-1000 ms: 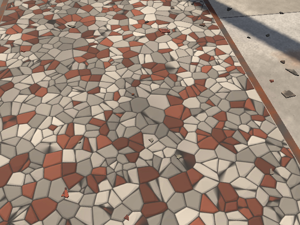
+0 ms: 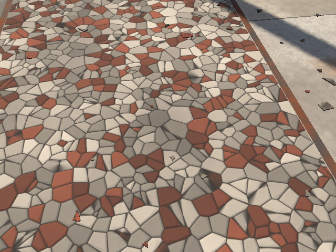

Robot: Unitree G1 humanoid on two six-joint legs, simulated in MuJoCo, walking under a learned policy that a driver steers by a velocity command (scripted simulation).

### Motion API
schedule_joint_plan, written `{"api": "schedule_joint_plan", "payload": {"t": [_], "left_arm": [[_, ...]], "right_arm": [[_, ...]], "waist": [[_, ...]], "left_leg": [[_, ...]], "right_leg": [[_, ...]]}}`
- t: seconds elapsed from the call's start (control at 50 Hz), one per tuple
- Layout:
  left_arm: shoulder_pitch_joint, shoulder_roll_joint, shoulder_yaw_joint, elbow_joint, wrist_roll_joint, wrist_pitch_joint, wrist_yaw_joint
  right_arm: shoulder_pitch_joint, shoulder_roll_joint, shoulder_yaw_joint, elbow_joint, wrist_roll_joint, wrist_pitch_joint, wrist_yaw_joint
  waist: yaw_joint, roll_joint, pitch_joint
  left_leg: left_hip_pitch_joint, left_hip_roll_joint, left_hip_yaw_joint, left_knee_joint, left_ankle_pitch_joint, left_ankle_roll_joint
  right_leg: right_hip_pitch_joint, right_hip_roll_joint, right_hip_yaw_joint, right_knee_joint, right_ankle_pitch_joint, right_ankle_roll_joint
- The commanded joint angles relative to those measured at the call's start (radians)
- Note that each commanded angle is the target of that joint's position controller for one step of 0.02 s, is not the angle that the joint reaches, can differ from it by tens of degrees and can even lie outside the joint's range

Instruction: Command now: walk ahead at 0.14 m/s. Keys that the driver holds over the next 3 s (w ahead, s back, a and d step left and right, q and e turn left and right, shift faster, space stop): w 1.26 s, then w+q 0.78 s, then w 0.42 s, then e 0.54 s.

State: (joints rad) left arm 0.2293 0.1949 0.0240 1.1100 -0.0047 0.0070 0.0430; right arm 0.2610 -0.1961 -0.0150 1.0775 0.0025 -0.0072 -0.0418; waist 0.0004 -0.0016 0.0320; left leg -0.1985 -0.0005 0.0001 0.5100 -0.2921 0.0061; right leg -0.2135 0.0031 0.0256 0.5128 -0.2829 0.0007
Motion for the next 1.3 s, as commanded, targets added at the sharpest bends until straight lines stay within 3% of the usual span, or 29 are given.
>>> {"api": "schedule_joint_plan", "payload": {"t": [0.02, 0.12, 0.16, 0.2, 0.22, 0.24, 0.26, 0.32, 0.36, 0.46, 0.54, 0.58, 0.62, 0.64, 0.66, 0.68, 0.7, 0.74, 0.8, 0.88, 0.98, 1.08, 1.14, 1.18, 1.2, 1.22, 1.24, 1.26, 1.3], "left_arm": [[0.04, 0.111, 0.02, -0.025, -0.008, -0.011, 0.006], [-0.004, 0.041, 0.008, -0.07, -0.019, -0.081, -0.027], [0.036, 0.042, 0.009, -0.062, -0.026, -0.095, -0.036], [0.197, 0.059, 0.021, 0.001, -0.024, -0.099, -0.033], [0.329, 0.136, 0.044, 0.036, -0.019, -0.101, -0.029], [0.446, 0.266, 0.075, 0.05, -0.021, -0.108, -0.041], [0.402, 0.196, 0.051, 0.035, 0.0, -0.123, -0.044], [0.264, 0.115, 0.021, -0.022, -0.005, -0.13, -0.055], [0.281, 0.068, 0.003, -0.023, 0.001, -0.111, -0.051], [0.278, 0.143, 0.008, -0.057, 0.009, -0.094, -0.018], [0.314, 0.172, 0.024, -0.044, -0.016, -0.1, -0.016], [0.295, 0.185, 0.033, -0.048, -0.012, -0.093, -0.017], [0.267, 0.193, 0.039, -0.061, 0.002, -0.074, -0.019], [0.249, 0.183, 0.032, -0.079, 0.011, -0.07, -0.022], [0.354, 0.063, 0.002, -0.099, 0.014, -0.083, -0.034], [0.362, 0.026, -0.011, -0.084, -0.004, -0.114, -0.043], [0.266, 0.115, 0.015, -0.12, -0.034, -0.137, -0.048], [0.133, 0.147, 0.028, -0.158, -0.039, -0.145, -0.034], [0.183, 0.095, 0.037, -0.15, -0.018, -0.102, -0.021], [0.034, 0.121, 0.049, -0.214, -0.001, -0.089, -0.016], [-0.165, 0.095, 0.038, -0.274, -0.003, -0.105, -0.036], [-0.308, 0.099, 0.026, -0.331, -0.015, -0.114, -0.067], [-0.284, 0.134, 0.035, -0.345, -0.018, -0.123, -0.082], [-0.066, 0.202, 0.071, -0.285, -0.017, -0.126, -0.078], [0.135, 0.273, 0.095, -0.238, -0.005, -0.125, -0.069], [0.253, 0.364, 0.119, -0.206, 0.003, -0.116, -0.068], [0.25, 0.273, 0.09, -0.209, 0.001, -0.114, -0.069], [0.157, 0.223, 0.072, -0.222, -0.004, -0.115, -0.066], [-0.002, 0.158, 0.052, -0.255, 0.005, -0.117, -0.067]], "right_arm": [[0.052, -0.128, -0.027, -0.025, 0.011, -0.006, -0.008], [0.147, -0.195, -0.057, -0.017, 0.027, -0.052, 0.011], [0.069, -0.187, -0.055, -0.053, 0.027, -0.056, 0.016], [-0.046, -0.171, -0.05, -0.102, 0.037, -0.055, 0.022], [-0.083, -0.113, -0.035, -0.125, 0.033, -0.065, 0.026], [-0.093, -0.076, -0.026, -0.169, 0.03, -0.088, 0.023], [-0.112, -0.114, -0.034, -0.174, 0.039, -0.103, 0.025], [-0.088, -0.123, -0.042, -0.156, 0.035, -0.124, 0.049], [-0.118, -0.115, -0.047, -0.167, 0.026, -0.119, 0.062], [-0.333, -0.043, -0.011, -0.258, 0.021, -0.101, 0.075], [-0.4, -0.098, -0.016, -0.302, 0.032, -0.096, 0.085], [-0.359, -0.136, -0.032, -0.303, 0.029, -0.101, 0.09], [-0.132, -0.198, -0.069, -0.241, 0.031, -0.099, 0.083], [0.04, -0.24, -0.09, -0.193, 0.033, -0.092, 0.074], [0.183, -0.332, -0.112, -0.164, 0.001, -0.085, 0.066], [0.182, -0.289, -0.093, -0.155, 0.002, -0.081, 0.071], [0.079, -0.228, -0.073, -0.164, 0.012, -0.089, 0.075], [-0.09, -0.158, -0.052, -0.194, 0.002, -0.103, 0.083], [-0.12, -0.115, -0.039, -0.175, -0.01, -0.115, 0.092], [-0.032, -0.172, -0.048, -0.138, -0.008, -0.116, 0.063], [0.07, -0.196, -0.05, -0.118, 0.005, -0.102, 0.038], [0.172, -0.206, -0.056, -0.078, 0.014, -0.079, 0.034], [0.163, -0.224, -0.066, -0.076, 0.015, -0.062, 0.03], [0.121, -0.22, -0.063, -0.091, 0.011, -0.051, 0.031], [0.118, -0.187, -0.046, -0.116, -0.002, -0.053, 0.031], [0.24, -0.061, -0.009, -0.124, -0.004, -0.076, 0.044], [0.208, -0.114, -0.019, -0.11, 0.013, -0.104, 0.048], [0.107, -0.198, -0.043, -0.144, 0.042, -0.12, 0.052], [0.023, -0.188, -0.048, -0.157, 0.037, -0.116, 0.041]], "waist": [[-0.004, 0.024, 0.088], [-0.028, 0.18, 0.103], [0.022, 0.158, 0.119], [0.102, 0.104, 0.12], [0.14, -0.076, 0.075], [0.161, -0.328, 0.029], [0.126, -0.205, 0.053], [0.049, -0.053, 0.08], [0.044, -0.076, 0.064], [0.07, -0.079, 0.111], [0.055, -0.102, 0.132], [0.009, -0.11, 0.081], [-0.111, -0.135, -0.078], [-0.187, -0.119, -0.179], [-0.149, 0.119, -0.354], [-0.133, 0.25, -0.454], [-0.113, 0.199, -0.274], [-0.042, 0.036, -0.082], [0.034, 0.074, -0.043], [0.02, 0.046, 0.025], [-0.042, 0.04, 0.036], [-0.086, 0.038, 0.066], [-0.046, 0.066, 0.036], [0.074, 0.08, -0.1], [0.147, 0.029, -0.251], [0.107, -0.219, -0.406], [0.125, -0.211, -0.437], [0.108, -0.169, -0.277], [0.048, -0.04, -0.112]], "left_leg": [[-0.115, 0.026, -0.057, -0.128, -0.436, 0.072], [-0.045, 0.289, -0.449, -0.314, -0.539, 0.228], [-0.14, 0.279, -0.412, -0.317, -0.481, 0.212], [-0.305, 0.154, -0.228, -0.175, -0.316, 0.133], [-0.435, 0.043, -0.061, 0.113, -0.156, 0.068], [-0.597, -0.047, 0.047, 0.416, -0.181, 0.029], [-0.691, -0.008, -0.05, 0.625, -0.244, 0.042], [-0.767, 0.09, -0.061, 0.692, -0.012, 0.079], [-0.696, 0.113, -0.022, 0.61, 0.06, 0.062], [-0.48, 0.058, 0.066, 0.217, 0.262, 0.007], [-0.402, 0.041, 0.048, 0.061, 0.309, 0.042], [-0.327, 0.017, 0.05, 0.03, 0.278, 0.076], [-0.043, -0.045, 0.088, 0.049, 0.231, 0.121], [0.227, 0.016, 0.018, 0.067, 0.221, 0.158], [0.61, 0.289, -0.426, 0.012, 0.006, 0.3], [0.642, 0.404, -0.804, -0.218, -0.124, 0.36], [0.495, 0.363, -0.706, -0.255, -0.163, 0.302], [0.148, 0.293, -0.411, -0.299, 0.032, 0.243], [-0.054, 0.213, -0.233, -0.372, 0.137, 0.228], [-0.051, 0.209, -0.169, -0.427, 0.195, 0.25], [0.028, 0.173, -0.081, -0.424, 0.261, 0.203], [0.208, 0.229, -0.082, -0.357, 0.288, 0.196], [0.292, 0.266, -0.091, -0.267, 0.452, 0.173], [0.255, 0.205, -0.035, -0.014, 0.763, 0.134], [0.069, 0.151, 0.007, 0.265, 0.62, 0.1], [-0.366, -0.034, 0.042, 0.666, 0.115, 0.02], [-0.494, -0.046, -0.118, 0.801, -0.268, 0.037], [-0.575, 0.017, -0.119, 0.845, -0.213, 0.057], [-0.511, 0.108, -0.082, 0.745, -0.051, 0.057]], "right_leg": [[-0.115, 0.016, -0.008, -0.059, -0.387, -0.059], [-0.239, 0.009, -0.062, 0.209, -0.148, -0.066], [-0.132, -0.004, -0.061, 0.145, -0.166, -0.1], [0.155, 0.0, -0.037, -0.075, -0.077, -0.11], [0.307, -0.136, 0.198, -0.179, -0.145, -0.15], [0.416, -0.351, 0.593, -0.328, -0.201, -0.278], [0.4, -0.402, 0.686, -0.336, -0.17, -0.313], [0.388, -0.307, 0.381, -0.328, 0.082, -0.22], [0.343, -0.242, 0.228, -0.343, 0.271, -0.177], [0.116, -0.173, 0.068, -0.423, 0.314, -0.174], [0.189, -0.231, 0.054, -0.431, 0.352, -0.166], [0.276, -0.252, 0.033, -0.335, 0.596, -0.141], [0.281, -0.221, -0.013, -0.057, 0.925, -0.107], [0.119, -0.183, -0.029, 0.179, 0.828, -0.077], [-0.259, -0.028, -0.057, 0.595, 0.369, -0.018], [-0.395, 0.065, 0.078, 0.831, -0.245, -0.017], [-0.498, -0.001, 0.113, 0.915, -0.214, -0.043], [-0.452, -0.104, 0.059, 0.828, -0.043, -0.063], [-0.313, -0.159, 0.057, 0.703, 0.022, -0.063], [-0.457, -0.18, 0.04, 0.514, 0.17, -0.022], [-0.45, -0.13, -0.011, 0.176, 0.409, -0.007], [-0.48, -0.098, -0.019, 0.031, 0.354, -0.022], [-0.407, -0.069, -0.033, -0.015, 0.235, -0.06], [-0.088, -0.004, -0.085, -0.043, 0.221, -0.109], [0.235, -0.126, 0.047, 0.003, 0.245, -0.173], [0.637, -0.376, 0.521, -0.065, 0.058, -0.337], [0.655, -0.404, 0.714, -0.194, 0.001, -0.336], [0.525, -0.368, 0.556, -0.207, 0.011, -0.279], [0.22, -0.303, 0.306, -0.275, 0.158, -0.23]]}}
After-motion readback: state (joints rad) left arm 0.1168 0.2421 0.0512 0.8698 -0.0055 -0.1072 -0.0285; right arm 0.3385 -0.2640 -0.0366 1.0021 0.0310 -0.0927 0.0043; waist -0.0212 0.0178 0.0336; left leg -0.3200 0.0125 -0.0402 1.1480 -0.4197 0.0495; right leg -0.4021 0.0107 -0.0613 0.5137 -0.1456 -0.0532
